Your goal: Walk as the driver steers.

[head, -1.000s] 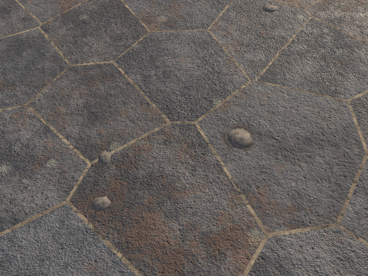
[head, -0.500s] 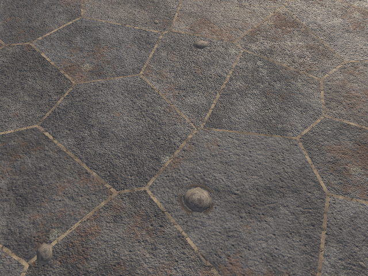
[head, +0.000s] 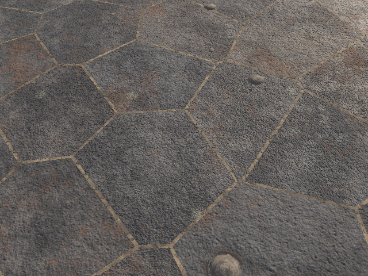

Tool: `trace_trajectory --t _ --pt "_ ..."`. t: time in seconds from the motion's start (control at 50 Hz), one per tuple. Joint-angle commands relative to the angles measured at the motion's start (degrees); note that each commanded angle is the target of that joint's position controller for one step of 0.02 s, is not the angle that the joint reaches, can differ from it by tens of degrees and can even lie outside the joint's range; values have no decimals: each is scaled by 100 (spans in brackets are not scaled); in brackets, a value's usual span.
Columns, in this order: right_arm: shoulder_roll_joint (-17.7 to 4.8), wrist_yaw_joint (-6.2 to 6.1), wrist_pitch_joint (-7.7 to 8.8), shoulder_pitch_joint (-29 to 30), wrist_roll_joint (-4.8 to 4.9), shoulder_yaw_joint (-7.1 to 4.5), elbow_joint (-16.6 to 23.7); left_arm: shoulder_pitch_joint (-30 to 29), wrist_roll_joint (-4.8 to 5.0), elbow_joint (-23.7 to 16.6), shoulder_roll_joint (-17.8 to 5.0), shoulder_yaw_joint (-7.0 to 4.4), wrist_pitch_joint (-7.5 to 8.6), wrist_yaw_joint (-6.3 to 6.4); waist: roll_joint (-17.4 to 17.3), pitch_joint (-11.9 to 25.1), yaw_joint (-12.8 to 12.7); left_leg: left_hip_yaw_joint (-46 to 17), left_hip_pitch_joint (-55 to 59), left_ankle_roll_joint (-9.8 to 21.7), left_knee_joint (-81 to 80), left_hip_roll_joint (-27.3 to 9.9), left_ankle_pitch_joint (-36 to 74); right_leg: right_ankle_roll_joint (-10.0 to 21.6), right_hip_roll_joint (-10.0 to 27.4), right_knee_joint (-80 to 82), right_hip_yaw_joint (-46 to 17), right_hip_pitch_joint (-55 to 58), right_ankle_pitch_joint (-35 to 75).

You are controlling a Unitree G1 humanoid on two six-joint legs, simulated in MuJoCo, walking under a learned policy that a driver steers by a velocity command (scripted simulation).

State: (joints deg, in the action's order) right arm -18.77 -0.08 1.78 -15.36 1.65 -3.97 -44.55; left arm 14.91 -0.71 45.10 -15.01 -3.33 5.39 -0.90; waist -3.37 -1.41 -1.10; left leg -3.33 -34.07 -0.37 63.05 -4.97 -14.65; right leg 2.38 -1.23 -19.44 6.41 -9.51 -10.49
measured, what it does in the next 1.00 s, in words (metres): walks ahead, turning left: left foot, then right foot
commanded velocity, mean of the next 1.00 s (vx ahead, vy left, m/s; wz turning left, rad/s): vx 0.50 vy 0.00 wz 0.56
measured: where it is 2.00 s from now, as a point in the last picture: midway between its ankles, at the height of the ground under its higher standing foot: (137, 225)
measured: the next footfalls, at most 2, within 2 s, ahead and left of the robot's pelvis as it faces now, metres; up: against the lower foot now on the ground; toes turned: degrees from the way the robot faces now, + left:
left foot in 0.32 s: +0.32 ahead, +0.16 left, +0.00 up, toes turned +14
right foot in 0.78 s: +0.65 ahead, +0.06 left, +0.00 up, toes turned +32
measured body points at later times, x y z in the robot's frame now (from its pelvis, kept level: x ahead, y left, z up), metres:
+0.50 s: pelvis +0.27 +0.08 -0.01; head +0.30 +0.10 +0.44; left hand +0.33 +0.39 -0.11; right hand +0.45 -0.16 -0.11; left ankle +0.28 +0.15 -0.74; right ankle +0.31 -0.09 -0.66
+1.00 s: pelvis +0.55 +0.12 +0.00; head +0.57 +0.13 +0.45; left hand +0.47 +0.40 -0.11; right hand +0.81 -0.04 -0.11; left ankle +0.47 +0.24 -0.66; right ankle +0.61 +0.04 -0.74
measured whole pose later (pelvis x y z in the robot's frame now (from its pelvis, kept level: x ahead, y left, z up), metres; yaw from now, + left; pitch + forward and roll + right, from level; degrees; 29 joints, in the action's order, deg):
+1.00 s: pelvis +0.55 +0.12 +0.00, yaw +35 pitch +1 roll -2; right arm -18.4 -0.4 0.5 -15.5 1.5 -4.4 -38.2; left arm 14.1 -0.5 45.0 -15.3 -3.4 5.6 -0.5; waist -3.1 -1.7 -1.5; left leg -3.7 -32.3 0.1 65.0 -2.9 -18.3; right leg 1.7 -1.5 -21.5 4.3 -11.5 -10.9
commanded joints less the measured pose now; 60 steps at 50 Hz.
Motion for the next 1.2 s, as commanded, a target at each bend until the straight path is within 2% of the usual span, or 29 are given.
trace_trajectory --t 0.02,0.12,0.22,0.26,0.28,0.3,0.32,0.34,0.36,0.38,0.4,0.42,0.44,0.52,0.62,0.72,0.76,0.78,0.8,0.82,0.84,0.86,0.88,0.9,0.96,1.0,1.04,1.1,1.2 --pt "-146 11 -21 -68 -29 -52 390 -345 -25 -257 -720 -189 162 53 692 -68 147 -358 -610 -84 -347 -290 742 869 1616 1233 -885 245 1150" --pt "28 199 43 832 -42 50 702 -80 26 -49 -986 -250 69 131 515 -310 -183 120 -446 19 -1912 -183 1779 732 1548 1287 -52 523 1440" --pt "-33 360 32 1477 -33 57 1131 298 164 186 -1200 -329 -136 142 531 -456 -316 513 -579 332 -2621 -9 1142 568 1801 809 294 1483 2312" --pt "-210 383 2 1253 -44 -36 1189 229 200 171 -1371 -374 -219 179 755 -136 -69 852 54 554 -2653 355 555 436 1792 70 480 1668 4223" --pt "-378 372 -18 798 -42 -134 1113 184 215 152 -1443 -394 -268 204 833 173 218 1000 687 694 -2663 598 313 367 1741 -664 565 1639 5055" --pt "-634 318 -32 -43 -29 -297 910 92 239 123 -1434 -379 -302 228 745 618 711 1036 1905 895 -3015 847 576 207 1561 -1797 712 1221 5106" --pt "-1077 198 -98 -988 -14 -500 678 166 139 42 -1248 -297 -265 248 262 1139 1116 162 3694 1190 -3186 456 706 -51 1330 -3456 702 -123 3576" --pt "-1697 145 -65 -754 29 -568 721 686 -80 -288 -361 -22 -114 160 -1248 1501 356 -3094 5484 2227 -3677 -1035 -97 -424 112 -5467 286 -2789 -1983" --pt "-1271 176 32 -945 -25 -430 916 160 106 -340 -785 -61 117 71 -558 2299 784 -4489 5803 2498 -4504 -1459 -795 -358 -23 -6097 -1105 -3386 -2408" --pt "-955 196 115 -766 -80 -335 844 -420 327 -538 -1053 -138 229 23 -269 1472 854 -3643 5294 2169 -4651 -1294 -432 -230 262 -5978 -1178 -3838 -1844" --pt "-823 192 159 -451 -62 -295 852 -502 281 -561 -965 -101 293 45 100 935 603 -2912 4452 1961 -4641 -1029 95 -158 510 -5471 -1145 -3675 -1336" --pt "-651 178 166 -57 -77 -243 916 -474 131 -484 -965 -124 298 88 275 611 352 -2369 3672 1806 -4675 -802 759 -193 682 -4959 -1132 -3304 -1055" --pt "-493 153 174 179 -148 -182 1019 -352 63 -437 -1016 -164 239 93 182 503 147 -2022 3142 1746 -4790 -635 1307 -226 798 -4691 -1174 -2883 -847" --pt "-661 41 206 152 -119 -222 983 -452 -34 -516 -745 -113 24 102 166 286 14 -1393 2189 1772 -5049 -366 2143 -583 699 -3669 -975 -2510 -267" --pt "-794 -75 130 -269 -55 -270 783 -1547 35 -798 -513 13 60 23 -78 84 449 -1079 1802 1317 -4953 30 1236 -678 260 -1566 -893 -1932 1542" --pt "-727 -110 65 -524 -13 -274 626 -1719 122 -918 -849 -102 164 -68 -280 89 417 -1882 2484 1154 -4303 -302 750 -454 175 -896 -1186 -1667 1111" --pt "-656 -113 25 -404 -32 -262 653 -1207 124 -793 -959 -187 217 -53 -431 209 114 -2040 2535 1013 -3848 -238 961 -241 141 -670 -1060 -1005 738" --pt "-442 -99 29 -394 -56 -184 690 -653 67 -678 -1117 -274 245 -15 -347 595 -159 -1843 2352 832 -3145 57 1141 -45 325 -584 -1132 -74 689" --pt "-88 -84 39 -492 -150 -48 787 188 -12 -607 -1420 -353 251 35 337 1420 -457 -1335 1669 607 -1524 449 255 295 1311 -655 -2090 1384 299" --pt "181 -74 90 -1317 49 41 949 620 -34 -386 -1843 -458 157 4 2314 2023 -68 -652 -390 231 298 1149 -2049 1258 2526 -65 -4845 3034 -1111" --pt "-465 -107 82 -1162 106 -67 794 467 93 -472 -1278 -344 134 -28 1612 1576 -231 -804 -1074 160 1000 658 -1792 1130 2510 287 -5209 2743 -2533" --pt "-776 -109 51 -495 51 -163 870 216 101 -534 -956 -252 103 -1 1128 867 -377 -665 -1199 140 1126 479 -1263 864 2248 359 -4259 2055 -2274" --pt "-731 -121 18 -214 -16 -170 919 -86 38 -562 -848 -194 68 7 762 496 -275 -503 -984 112 1009 280 -862 727 2001 421 -3496 1383 -1433" --pt "-651 -98 15 -53 -72 -180 980 -241 15 -516 -717 -153 48 18 769 213 -186 -507 -871 96 761 130 -590 722 1805 524 -2976 908 -794" --pt "-301 -17 -51 -125 19 -143 1011 -286 28 -384 -631 -135 100 55 1026 95 -12 -321 -491 80 382 -95 -290 704 1519 866 -1941 402 67" --pt "-196 -21 -95 121 -35 -115 1157 -329 26 -298 -792 -184 118 70 864 -94 31 -245 -618 -41 -49 -95 -150 844 1599 901 -1460 282 1540" --pt "-127 -6 -98 205 -87 -84 1225 -423 28 -247 -959 -238 65 103 821 -3 81 -82 -529 -141 -649 -76 245 864 1579 759 -894 350 2905" --pt "-30 107 -77 553 -88 -40 1284 -512 70 -194 -1068 -253 -67 177 835 108 -43 280 64 -114 -1775 51 1300 692 1360 639 -147 288 3251" --pt "-225 300 -112 899 -119 -143 1520 -300 273 -31 -1306 -318 -213 209 859 252 -57 469 675 239 -2799 328 1014 522 1574 -72 2 791 3639"
Keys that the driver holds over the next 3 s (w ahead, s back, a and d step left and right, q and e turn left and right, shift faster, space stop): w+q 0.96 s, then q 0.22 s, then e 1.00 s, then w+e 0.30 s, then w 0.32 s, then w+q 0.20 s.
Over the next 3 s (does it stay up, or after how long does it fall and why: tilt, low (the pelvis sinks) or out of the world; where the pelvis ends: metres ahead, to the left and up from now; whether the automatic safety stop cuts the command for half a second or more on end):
stays up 0.98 0.19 0.00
